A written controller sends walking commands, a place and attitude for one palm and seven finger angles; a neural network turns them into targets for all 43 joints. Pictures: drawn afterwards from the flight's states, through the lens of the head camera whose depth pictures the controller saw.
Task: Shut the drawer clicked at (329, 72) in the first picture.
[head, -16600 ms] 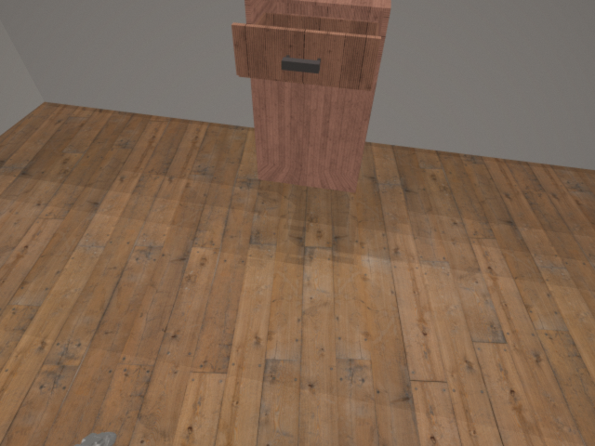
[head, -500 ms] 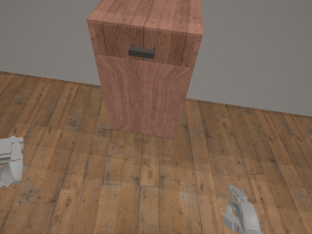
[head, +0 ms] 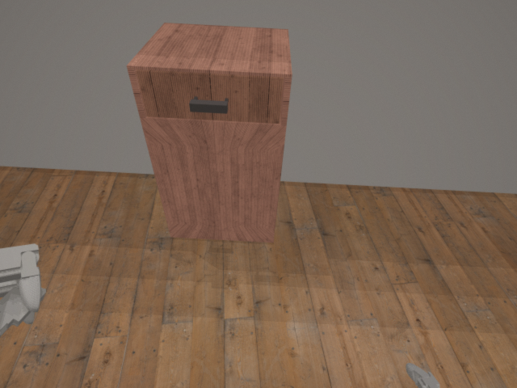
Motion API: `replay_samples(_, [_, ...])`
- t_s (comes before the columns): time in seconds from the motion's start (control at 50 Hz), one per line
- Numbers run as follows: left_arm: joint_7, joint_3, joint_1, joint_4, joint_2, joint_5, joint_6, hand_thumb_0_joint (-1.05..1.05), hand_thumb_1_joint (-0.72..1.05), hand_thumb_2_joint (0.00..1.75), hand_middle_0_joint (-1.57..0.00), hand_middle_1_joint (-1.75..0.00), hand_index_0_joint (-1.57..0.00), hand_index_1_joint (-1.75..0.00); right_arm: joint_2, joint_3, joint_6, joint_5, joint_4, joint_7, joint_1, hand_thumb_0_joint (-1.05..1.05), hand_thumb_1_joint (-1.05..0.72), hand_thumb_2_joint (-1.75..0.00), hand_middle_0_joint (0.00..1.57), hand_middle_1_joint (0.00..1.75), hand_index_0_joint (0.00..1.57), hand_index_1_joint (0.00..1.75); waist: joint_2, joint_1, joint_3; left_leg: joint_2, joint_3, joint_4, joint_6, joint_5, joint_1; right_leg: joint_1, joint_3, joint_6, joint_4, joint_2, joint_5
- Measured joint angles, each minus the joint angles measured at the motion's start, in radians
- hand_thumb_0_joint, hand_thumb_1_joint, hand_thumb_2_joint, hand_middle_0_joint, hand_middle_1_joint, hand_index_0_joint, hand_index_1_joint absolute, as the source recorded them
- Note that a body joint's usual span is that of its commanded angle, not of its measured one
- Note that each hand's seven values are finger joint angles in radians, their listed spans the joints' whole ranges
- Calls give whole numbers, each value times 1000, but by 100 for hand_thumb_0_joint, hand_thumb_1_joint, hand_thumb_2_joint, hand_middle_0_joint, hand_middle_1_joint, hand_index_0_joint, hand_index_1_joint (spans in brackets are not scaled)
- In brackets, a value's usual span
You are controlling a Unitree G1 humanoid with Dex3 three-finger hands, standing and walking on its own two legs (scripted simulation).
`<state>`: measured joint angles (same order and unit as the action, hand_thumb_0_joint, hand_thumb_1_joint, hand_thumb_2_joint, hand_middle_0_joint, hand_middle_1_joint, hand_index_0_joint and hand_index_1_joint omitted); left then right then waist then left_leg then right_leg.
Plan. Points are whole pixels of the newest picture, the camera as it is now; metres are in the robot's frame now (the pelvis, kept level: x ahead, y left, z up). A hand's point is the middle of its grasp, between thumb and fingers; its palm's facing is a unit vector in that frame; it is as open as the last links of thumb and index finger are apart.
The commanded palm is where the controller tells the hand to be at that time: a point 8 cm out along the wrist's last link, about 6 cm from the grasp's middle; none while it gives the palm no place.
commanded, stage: stop stepping back and stand still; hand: left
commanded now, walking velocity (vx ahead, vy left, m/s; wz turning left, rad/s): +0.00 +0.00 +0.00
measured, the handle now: (210, 103) +0.94 +0.17 -0.01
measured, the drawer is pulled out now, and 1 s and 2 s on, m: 0.00 0.00 0.00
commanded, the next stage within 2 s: let the arm hang, fingers relaxed in 0.24 s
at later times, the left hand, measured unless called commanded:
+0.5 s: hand out of the picture +0.15 +0.26 -0.06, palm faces +0.11 -0.90 -0.43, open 3.1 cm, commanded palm none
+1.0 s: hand out of the picture -0.06 +0.23 -0.16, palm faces +0.03 -0.95 -0.31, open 6.1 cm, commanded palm none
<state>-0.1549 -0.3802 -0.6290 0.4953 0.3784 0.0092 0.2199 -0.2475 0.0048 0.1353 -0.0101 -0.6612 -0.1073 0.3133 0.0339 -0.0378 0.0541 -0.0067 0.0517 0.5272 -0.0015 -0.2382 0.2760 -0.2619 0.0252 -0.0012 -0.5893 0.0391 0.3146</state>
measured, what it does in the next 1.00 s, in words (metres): stands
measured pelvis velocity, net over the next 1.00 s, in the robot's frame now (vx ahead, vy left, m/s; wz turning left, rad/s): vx -0.02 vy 0.00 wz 0.05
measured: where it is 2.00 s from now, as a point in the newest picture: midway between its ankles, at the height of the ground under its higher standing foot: outside the picture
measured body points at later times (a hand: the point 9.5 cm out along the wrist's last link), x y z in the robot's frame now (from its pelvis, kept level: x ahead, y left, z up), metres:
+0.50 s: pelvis -0.02 +0.01 -0.01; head -0.03 -0.01 +0.44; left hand +0.14 +0.31 -0.03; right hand +0.15 -0.24 -0.12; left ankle +0.03 +0.12 -0.73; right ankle +0.00 -0.12 -0.73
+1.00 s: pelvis -0.02 +0.00 +0.01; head -0.01 +0.00 +0.46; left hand -0.06 +0.28 -0.14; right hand -0.03 -0.26 -0.15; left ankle +0.03 +0.12 -0.73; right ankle +0.00 -0.12 -0.73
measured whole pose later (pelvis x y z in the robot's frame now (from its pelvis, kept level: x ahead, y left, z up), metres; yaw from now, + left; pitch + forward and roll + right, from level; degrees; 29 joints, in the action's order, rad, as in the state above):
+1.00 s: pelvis -0.02 +0.00 +0.01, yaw +3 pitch -2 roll -1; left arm -0.01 -0.02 -0.28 -1.15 0.29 -0.02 -0.02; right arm -0.23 0.01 -0.04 -0.02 -1.13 -0.01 0.27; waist -0.02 0.00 -0.07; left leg -0.01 0.00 0.45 0.00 -0.15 0.26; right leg -0.20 0.06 0.01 -0.45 0.02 0.22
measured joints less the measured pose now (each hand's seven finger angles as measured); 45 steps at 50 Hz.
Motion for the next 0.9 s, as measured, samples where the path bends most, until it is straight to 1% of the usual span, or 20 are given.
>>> replay_samples(0.06, [2,3,8,-3,7,-7,12,1,89,90,-141,-160,-141,-160,19,-10,16,-2,4,7,-1,1,-91,-90,20,30,20,30,-7,-3,-11,-3,-6,-5,1,9,-3,7,6,0,9,-3,-11])
replay_samples(0.14, [11,12,11,8,2,-3,34,1,89,90,-141,-160,-140,-160,36,-23,21,-5,6,26,-19,1,-91,-90,20,30,20,30,-33,4,-17,-22,-17,18,4,5,15,11,16,8,32,-23,-28])
replay_samples(0.2, [17,21,12,11,-5,2,39,1,89,90,-141,-160,-140,-160,38,-24,15,-3,1,32,-38,1,-91,-90,20,30,20,30,-47,11,-20,-29,-24,41,5,-5,27,15,22,8,39,-30,-32])
replay_samples(0.26, [20,25,16,1,-16,5,32,1,89,90,-141,-160,-141,-160,41,-25,7,-3,-1,29,-57,1,-91,-90,20,30,21,30,-44,22,-26,-22,-18,28,3,0,15,23,17,0,47,-23,-36])
replay_samples(0.34, [20,21,27,-17,-20,3,20,1,89,90,-141,-160,-141,-160,51,-31,13,-4,14,22,-78,1,-91,-90,20,30,21,30,-29,34,-37,-6,-6,-19,-6,22,-7,28,6,-11,63,-8,-46])
replay_samples(0.36, [35,41,58,-69,-12,-8,24,1,89,90,-141,-160,-141,-160,41,-25,29,-2,1,41,-86,1,-91,-90,20,30,21,30,-39,36,-31,-4,-13,-15,-9,26,10,13,13,-11,55,-6,-50])
replay_samples(0.38, [61,80,113,-162,-2,-19,-1,0,89,90,-141,-160,-140,-160,23,-18,23,0,-21,65,-102,1,-91,-90,20,30,21,30,-52,40,-25,2,-22,0,-12,26,31,-4,17,-12,39,-1,-49])
replay_samples(0.42, [103,165,228,-408,0,-35,-93,0,90,90,-139,-159,-139,-158,-13,-11,-24,-1,-75,97,-147,1,-91,-90,20,30,21,30,-75,48,-15,17,-31,36,-17,20,69,-34,14,-15,6,10,-23])
replay_samples(0.46, [126,234,316,-675,-26,-46,-178,0,90,90,-136,-156,-136,-156,-35,-10,-69,-6,-125,109,-187,1,-91,-90,20,30,21,30,-92,44,-18,20,-34,61,-19,12,83,-49,16,-21,-23,14,-16])
replay_samples(0.48, [133,261,343,-796,-42,-50,-210,0,90,90,-134,-154,-134,-154,-39,-10,-85,-8,-144,112,-199,1,-91,-90,20,30,21,30,-92,40,-23,20,-34,67,-19,10,83,-49,16,-21,-31,14,-14])
replay_samples(0.5, [139,286,360,-904,-56,-52,-234,0,91,90,-132,-152,-132,-152,-39,-10,-98,-11,-159,114,-204,1,-91,-90,20,30,21,30,-87,34,-30,19,-35,69,-17,10,79,-47,16,-18,-35,13,-13])
replay_samples(0.54, [148,329,371,-1082,-86,-53,-263,0,91,90,-126,-146,-126,-146,-36,-11,-118,-14,-183,118,-200,0,-91,-90,20,30,21,30,-68,23,-47,15,-37,68,-13,11,70,-36,18,-12,-33,9,-13])
replay_samples(0.58, [154,366,367,-1222,-116,-50,-274,1,91,90,-120,-140,-120,-140,-34,-11,-134,-18,-210,118,-185,0,-91,-90,20,30,21,30,-47,16,-69,9,-40,58,-8,16,57,-22,21,-8,-19,3,-21])
replay_samples(0.62, [160,393,355,-1332,-145,-45,-276,1,91,90,-113,-133,-113,-133,-33,-10,-147,-20,-245,116,-162,0,-91,-90,20,30,21,30,-29,16,-89,3,-43,39,-4,27,45,-6,24,-5,8,-4,-36])
replay_samples(0.64, [159,396,347,-1376,-158,-39,-275,1,91,90,-110,-129,-109,-129,-32,-10,-153,-19,-264,114,-148,0,-91,-90,20,30,21,30,-21,18,-97,0,-45,27,-3,34,40,1,27,-3,24,-8,-45])
replay_samples(0.66, [143,374,343,-1411,-164,-23,-270,1,91,90,-106,-125,-106,-127,-29,-8,-157,-19,-284,111,-131,0,-91,-90,20,30,20,30,-13,24,-104,-2,-50,15,-1,41,36,8,31,-1,41,-11,-54])
replay_samples(0.7, [142,363,334,-1469,-150,-27,-261,1,91,90,-99,-117,-98,-121,-23,-5,-166,-19,-327,106,-98,0,-91,-90,20,30,20,30,-6,36,-114,-5,-59,-9,2,56,29,21,40,4,73,-16,-70])
replay_samples(0.76, [151,363,317,-1539,-126,-32,-253,1,91,90,-88,-105,-87,-108,-17,1,-176,-18,-381,100,-62,0,-91,-90,20,30,20,30,-10,45,-124,-9,-65,-36,5,71,18,38,47,9,109,-21,-88])
replay_samples(0.9, [150,361,311,-1638,-90,-29,-247,1,91,90,-61,-75,-60,-76,2,9,-176,-13,-451,96,-29,0,-91,-90,20,30,20,30,-36,42,-134,-9,-62,-71,5,86,-8,61,45,10,141,-22,-102])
